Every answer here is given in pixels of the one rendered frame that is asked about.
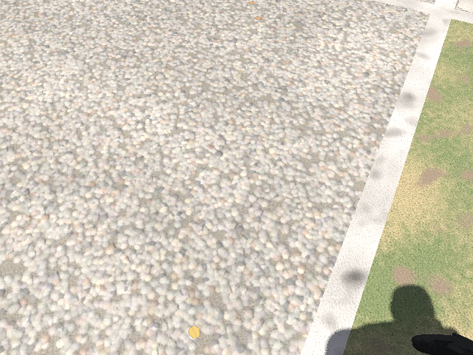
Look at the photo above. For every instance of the robot right hand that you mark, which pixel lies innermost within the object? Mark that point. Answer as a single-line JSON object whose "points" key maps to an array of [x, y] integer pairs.
{"points": [[439, 344]]}

